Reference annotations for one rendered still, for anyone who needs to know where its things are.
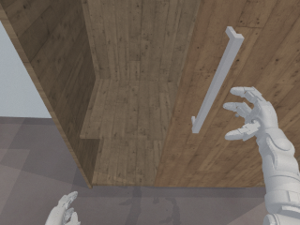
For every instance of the robot right hand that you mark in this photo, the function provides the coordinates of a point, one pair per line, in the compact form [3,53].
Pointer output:
[263,113]

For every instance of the handle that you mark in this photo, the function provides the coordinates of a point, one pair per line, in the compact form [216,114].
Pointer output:
[223,68]

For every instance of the robot right forearm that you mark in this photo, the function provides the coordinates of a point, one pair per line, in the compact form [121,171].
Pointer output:
[280,173]

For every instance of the right robot upper arm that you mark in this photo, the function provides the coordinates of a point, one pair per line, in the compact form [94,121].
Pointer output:
[277,219]

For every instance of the robot left hand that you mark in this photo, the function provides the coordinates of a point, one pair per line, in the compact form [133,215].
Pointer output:
[60,214]

